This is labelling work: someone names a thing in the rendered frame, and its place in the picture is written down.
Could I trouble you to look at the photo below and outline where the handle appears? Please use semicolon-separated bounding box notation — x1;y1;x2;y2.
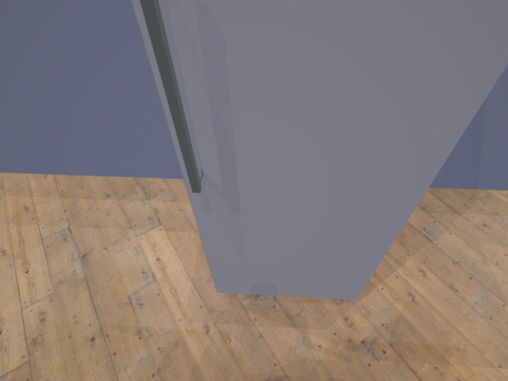
140;0;203;193

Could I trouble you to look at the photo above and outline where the fridge door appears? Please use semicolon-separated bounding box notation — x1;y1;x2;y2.
132;0;508;300

